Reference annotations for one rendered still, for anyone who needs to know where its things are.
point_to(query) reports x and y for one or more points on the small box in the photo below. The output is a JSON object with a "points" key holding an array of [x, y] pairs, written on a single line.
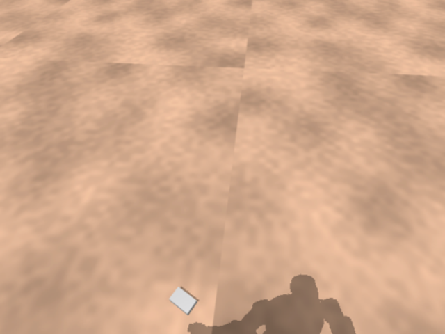
{"points": [[183, 301]]}

